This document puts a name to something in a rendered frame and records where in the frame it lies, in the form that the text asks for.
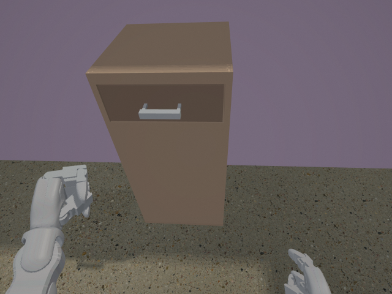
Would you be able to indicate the drawer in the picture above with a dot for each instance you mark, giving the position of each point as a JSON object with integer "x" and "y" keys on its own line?
{"x": 199, "y": 102}

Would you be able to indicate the robot left hand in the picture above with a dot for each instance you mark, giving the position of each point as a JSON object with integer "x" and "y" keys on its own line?
{"x": 50, "y": 195}

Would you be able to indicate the robot left forearm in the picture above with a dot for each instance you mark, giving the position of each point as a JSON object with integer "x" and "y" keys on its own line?
{"x": 38, "y": 264}

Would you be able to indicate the cabinet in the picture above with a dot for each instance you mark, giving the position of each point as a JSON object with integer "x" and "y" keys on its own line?
{"x": 177, "y": 170}

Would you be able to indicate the handle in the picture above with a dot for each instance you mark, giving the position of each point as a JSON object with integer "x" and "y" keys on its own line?
{"x": 145, "y": 113}

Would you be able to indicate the robot right hand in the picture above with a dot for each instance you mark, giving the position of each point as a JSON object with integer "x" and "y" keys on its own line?
{"x": 313, "y": 280}

